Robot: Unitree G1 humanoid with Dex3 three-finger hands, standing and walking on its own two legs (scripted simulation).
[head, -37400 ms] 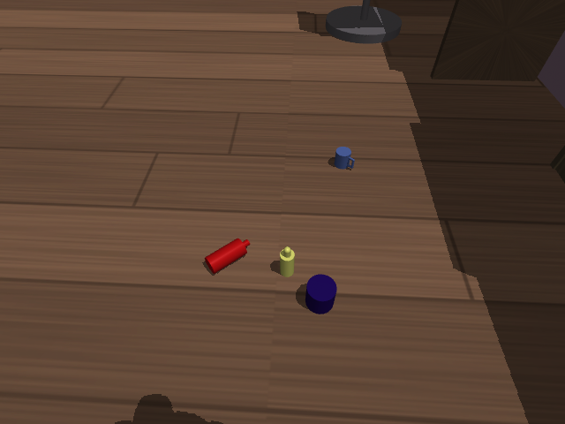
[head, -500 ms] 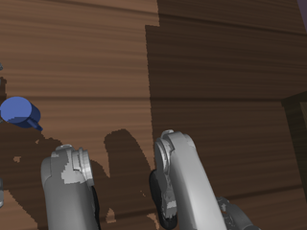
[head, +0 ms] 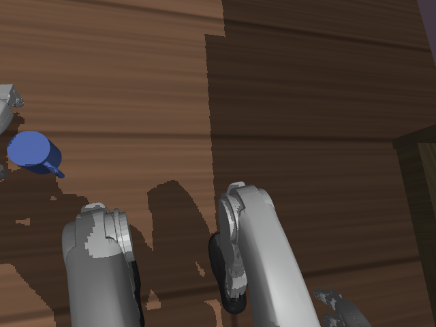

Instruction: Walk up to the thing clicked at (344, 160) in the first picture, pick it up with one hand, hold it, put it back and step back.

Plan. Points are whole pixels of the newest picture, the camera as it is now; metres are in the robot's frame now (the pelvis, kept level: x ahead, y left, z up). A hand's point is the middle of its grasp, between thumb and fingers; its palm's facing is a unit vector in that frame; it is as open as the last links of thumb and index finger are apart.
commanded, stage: withdraw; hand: left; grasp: from above
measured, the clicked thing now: (42, 158) +0.46 +0.31 -0.31
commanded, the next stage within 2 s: home in 0.02 s
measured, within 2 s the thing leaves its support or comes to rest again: neither
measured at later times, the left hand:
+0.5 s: hand out of the picture +0.42 +0.33 -0.05, palm faces -0.36 -0.36 -0.86, open 11.1 cm
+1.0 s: hand out of the picture +0.27 +0.26 +0.15, palm faces +0.04 -0.91 -0.42, open 7.4 cm
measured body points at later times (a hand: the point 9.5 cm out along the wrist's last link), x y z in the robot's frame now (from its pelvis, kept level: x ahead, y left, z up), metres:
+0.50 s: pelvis +0.02 +0.00 +0.06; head +0.22 +0.06 +0.46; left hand +0.43 +0.34 +0.00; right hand +0.12 -0.25 -0.07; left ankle +0.09 +0.13 -0.32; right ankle +0.11 -0.13 -0.32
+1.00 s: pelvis +0.05 +0.01 +0.25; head +0.16 +0.05 +0.68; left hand +0.26 +0.30 +0.18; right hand +0.28 -0.20 +0.16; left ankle +0.09 +0.13 -0.32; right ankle +0.11 -0.13 -0.32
